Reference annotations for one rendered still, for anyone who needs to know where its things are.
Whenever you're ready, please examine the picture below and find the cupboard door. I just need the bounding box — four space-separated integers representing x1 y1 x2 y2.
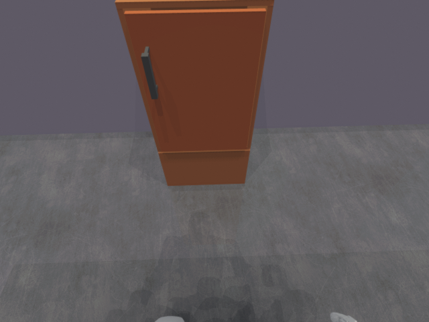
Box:
124 8 266 152

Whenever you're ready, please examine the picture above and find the handle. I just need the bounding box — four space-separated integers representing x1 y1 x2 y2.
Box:
141 46 158 99

